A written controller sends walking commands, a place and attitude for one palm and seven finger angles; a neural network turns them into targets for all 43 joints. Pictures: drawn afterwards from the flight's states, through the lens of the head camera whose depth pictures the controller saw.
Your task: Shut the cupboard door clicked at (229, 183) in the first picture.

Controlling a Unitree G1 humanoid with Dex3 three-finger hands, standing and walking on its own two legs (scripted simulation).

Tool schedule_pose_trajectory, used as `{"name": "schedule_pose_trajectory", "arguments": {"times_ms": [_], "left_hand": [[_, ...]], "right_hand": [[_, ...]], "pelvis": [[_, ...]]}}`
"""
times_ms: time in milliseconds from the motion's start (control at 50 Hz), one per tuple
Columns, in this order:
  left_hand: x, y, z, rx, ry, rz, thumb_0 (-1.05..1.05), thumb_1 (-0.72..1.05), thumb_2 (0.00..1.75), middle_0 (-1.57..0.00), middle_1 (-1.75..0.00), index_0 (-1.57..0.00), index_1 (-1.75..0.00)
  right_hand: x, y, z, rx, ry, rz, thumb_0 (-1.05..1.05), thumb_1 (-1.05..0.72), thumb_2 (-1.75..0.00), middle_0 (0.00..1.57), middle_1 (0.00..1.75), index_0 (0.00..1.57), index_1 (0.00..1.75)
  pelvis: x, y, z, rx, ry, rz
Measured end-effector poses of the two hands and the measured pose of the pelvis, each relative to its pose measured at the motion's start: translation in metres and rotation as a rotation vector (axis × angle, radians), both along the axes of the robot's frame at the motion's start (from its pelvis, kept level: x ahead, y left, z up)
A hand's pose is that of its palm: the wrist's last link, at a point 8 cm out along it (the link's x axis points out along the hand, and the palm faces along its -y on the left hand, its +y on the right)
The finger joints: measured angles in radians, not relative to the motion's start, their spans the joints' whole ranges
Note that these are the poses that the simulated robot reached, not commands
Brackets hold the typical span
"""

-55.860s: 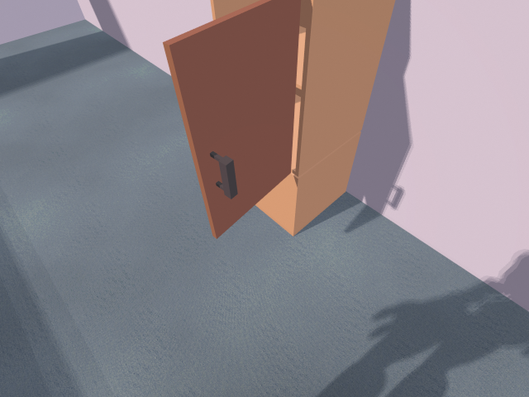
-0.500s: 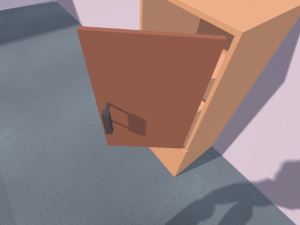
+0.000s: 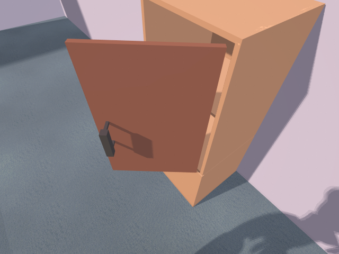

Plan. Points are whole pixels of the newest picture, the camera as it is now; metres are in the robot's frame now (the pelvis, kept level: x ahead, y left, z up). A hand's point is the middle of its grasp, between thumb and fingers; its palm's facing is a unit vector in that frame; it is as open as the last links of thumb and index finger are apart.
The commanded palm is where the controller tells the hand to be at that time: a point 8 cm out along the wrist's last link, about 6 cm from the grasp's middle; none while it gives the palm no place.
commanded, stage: come to a stop and stand still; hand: left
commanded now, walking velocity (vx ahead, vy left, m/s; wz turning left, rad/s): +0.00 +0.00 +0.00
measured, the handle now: (108, 138) +0.48 +0.23 -0.08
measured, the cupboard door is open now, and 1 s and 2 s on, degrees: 50 50 50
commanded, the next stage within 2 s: look again from close up in 0.56 s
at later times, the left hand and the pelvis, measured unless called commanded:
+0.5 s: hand out of the picture +0.01 +0.17 -0.18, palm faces +0.05 -0.98 -0.17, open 7.4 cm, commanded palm none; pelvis +0.02 +0.00 +0.00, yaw +0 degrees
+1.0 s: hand out of the picture +0.04 +0.23 -0.18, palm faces -0.03 -0.97 -0.24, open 7.4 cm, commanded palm none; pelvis +0.01 +0.04 -0.01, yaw -1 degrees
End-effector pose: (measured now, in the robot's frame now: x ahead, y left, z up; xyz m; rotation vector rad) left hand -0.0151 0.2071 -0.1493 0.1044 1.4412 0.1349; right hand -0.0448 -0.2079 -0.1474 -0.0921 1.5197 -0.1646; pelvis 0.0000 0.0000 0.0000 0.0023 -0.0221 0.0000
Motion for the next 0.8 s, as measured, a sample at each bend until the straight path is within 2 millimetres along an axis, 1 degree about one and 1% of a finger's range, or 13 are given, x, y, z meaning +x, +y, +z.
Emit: {"name": "schedule_pose_trajectory", "arguments": {"times_ms": [80, 200, 320, 420, 540, 660, 740, 800], "left_hand": [[-0.002, -0.006, -0.001, -0.01, 0.016, 0.012, 0.0, 0.91, 0.9, -0.2, -0.29, -0.2, -0.3], [0.001, -0.008, -0.003, -0.014, 0.02, 0.025, 0.0, 0.91, 0.9, -0.2, -0.29, -0.2, -0.3], [0.009, -0.003, -0.003, -0.005, 0.006, 0.028, 0.0, 0.91, 0.9, -0.2, -0.29, -0.2, -0.3], [0.017, 0.004, -0.003, 0.006, -0.007, 0.021, 0.0, 0.91, 0.9, -0.2, -0.29, -0.2, -0.3], [0.026, 0.014, -0.001, 0.019, -0.021, 0.012, 0.0, 0.91, 0.9, -0.2, -0.29, -0.2, -0.3], [0.032, 0.022, 0.0, 0.028, -0.027, 0.004, 0.0, 0.91, 0.9, -0.2, -0.29, -0.2, -0.3], [0.034, 0.029, -0.001, 0.049, -0.056, -0.042, 0.0, 0.91, 0.9, -0.2, -0.29, -0.2, -0.3], [0.039, 0.04, -0.002, 0.059, -0.079, -0.059, 0.0, 0.91, 0.9, -0.2, -0.3, -0.2, -0.3]], "right_hand": [[0.014, -0.001, 0.0, -0.003, -0.018, 0.009, 0.01, -0.9, -0.9, 0.2, 0.3, 0.2, 0.29], [0.041, -0.005, 0.0, -0.019, -0.062, 0.032, 0.01, -0.91, -0.9, 0.2, 0.3, 0.2, 0.29], [0.065, -0.013, 0.002, -0.046, -0.104, 0.048, 0.01, -0.92, -0.9, 0.2, 0.3, 0.2, 0.29], [0.079, -0.015, 0.004, -0.058, -0.134, 0.06, 0.01, -0.91, -0.9, 0.2, 0.3, 0.2, 0.29], [0.087, -0.013, 0.005, -0.059, -0.147, 0.066, 0.01, -0.91, -0.9, 0.2, 0.3, 0.2, 0.29], [0.085, -0.009, 0.005, -0.056, -0.136, 0.066, 0.01, -0.91, -0.9, 0.2, 0.3, 0.2, 0.29], [0.087, -0.006, 0.001, -0.055, -0.18, 0.052, 0.01, -0.91, -0.9, 0.2, 0.3, 0.2, 0.29], [0.087, 0.001, -0.002, -0.052, -0.224, 0.049, 0.01, -0.91, -0.9, 0.2, 0.3, 0.2, 0.29]], "pelvis": [[0.005, -0.002, 0.0, 0.0, 0.003, 0.001], [0.012, -0.002, -0.001, 0.001, 0.004, 0.004], [0.018, 0.0, -0.001, 0.003, -0.001, 0.004], [0.022, 0.002, -0.001, 0.003, -0.003, 0.004], [0.024, 0.005, 0.0, 0.004, -0.005, 0.002], [0.025, 0.009, 0.0, 0.005, -0.005, 0.001], [0.022, 0.018, -0.005, -0.021, 0.014, -0.016], [0.019, 0.026, -0.009, -0.015, 0.006, -0.017]]}}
